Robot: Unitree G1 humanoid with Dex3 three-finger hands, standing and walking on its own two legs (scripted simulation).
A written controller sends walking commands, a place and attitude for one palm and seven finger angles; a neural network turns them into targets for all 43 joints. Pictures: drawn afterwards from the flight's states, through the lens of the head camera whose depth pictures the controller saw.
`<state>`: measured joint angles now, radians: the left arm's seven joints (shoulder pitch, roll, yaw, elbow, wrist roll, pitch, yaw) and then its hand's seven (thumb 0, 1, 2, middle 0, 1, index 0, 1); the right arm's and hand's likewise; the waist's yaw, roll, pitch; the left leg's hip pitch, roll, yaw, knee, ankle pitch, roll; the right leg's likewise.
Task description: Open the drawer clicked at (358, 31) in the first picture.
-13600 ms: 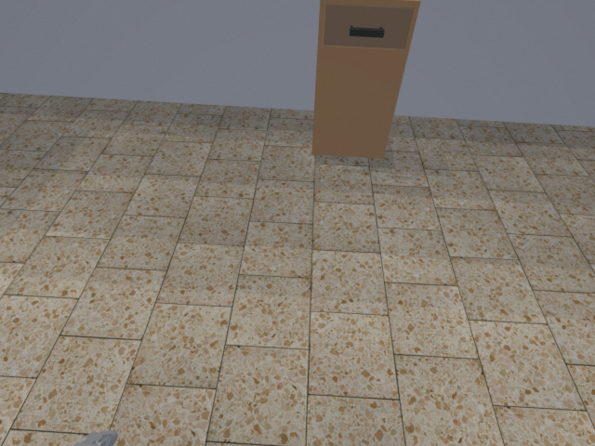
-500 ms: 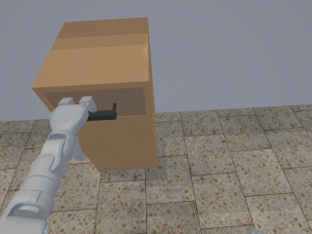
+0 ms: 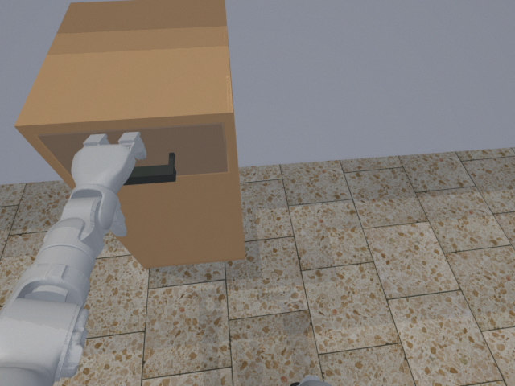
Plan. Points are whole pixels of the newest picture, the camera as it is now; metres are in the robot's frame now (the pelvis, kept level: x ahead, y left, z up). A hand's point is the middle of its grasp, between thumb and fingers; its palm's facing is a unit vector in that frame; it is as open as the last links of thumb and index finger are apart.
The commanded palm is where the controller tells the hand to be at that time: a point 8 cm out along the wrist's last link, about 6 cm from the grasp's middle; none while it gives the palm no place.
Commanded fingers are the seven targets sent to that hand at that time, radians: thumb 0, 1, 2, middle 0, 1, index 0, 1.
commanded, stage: move the hooked fingers above the handle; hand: left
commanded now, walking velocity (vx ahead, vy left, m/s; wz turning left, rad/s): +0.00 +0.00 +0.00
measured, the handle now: (141, 167) +0.54 +0.25 -0.07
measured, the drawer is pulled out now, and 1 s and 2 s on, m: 0.00 0.00 0.00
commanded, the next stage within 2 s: lower the fingers behind the handle in 1.08 s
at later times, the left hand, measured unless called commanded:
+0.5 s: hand (130, 170) +0.49 +0.24 -0.01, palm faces -0.08 -0.03 -1.00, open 13.8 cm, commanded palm +0.47 +0.24 +0.05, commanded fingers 0.00 -0.50 0.30 -0.30 -1.20 -0.30 -1.20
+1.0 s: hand (130, 170) +0.49 +0.24 -0.01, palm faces -0.08 -0.04 -1.00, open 13.8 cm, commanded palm +0.47 +0.23 +0.05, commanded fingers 0.00 -0.50 0.30 -0.30 -1.20 -0.30 -1.20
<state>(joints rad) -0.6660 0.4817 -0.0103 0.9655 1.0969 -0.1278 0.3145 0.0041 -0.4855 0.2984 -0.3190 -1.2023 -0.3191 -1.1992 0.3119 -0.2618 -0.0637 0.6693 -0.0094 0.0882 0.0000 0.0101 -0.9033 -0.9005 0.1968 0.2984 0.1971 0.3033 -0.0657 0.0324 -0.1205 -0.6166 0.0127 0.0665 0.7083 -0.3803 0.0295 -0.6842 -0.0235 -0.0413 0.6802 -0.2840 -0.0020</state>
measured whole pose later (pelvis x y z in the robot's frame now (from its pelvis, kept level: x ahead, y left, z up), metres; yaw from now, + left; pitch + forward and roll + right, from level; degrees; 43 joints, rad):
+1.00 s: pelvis +0.01 +0.01 -0.01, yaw -1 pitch +22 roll -2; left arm -0.82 0.50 0.01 1.11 1.11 -0.07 0.36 0.00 -0.48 0.30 -0.32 -1.20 -0.32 -1.20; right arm 0.33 -0.26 -0.05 0.68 -0.04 0.12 0.02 0.01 -0.90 -0.90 0.20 0.30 0.20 0.30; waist -0.13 0.04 -0.15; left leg -0.78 0.02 0.06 0.83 -0.44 0.04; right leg -0.82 -0.02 -0.05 0.75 -0.31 0.01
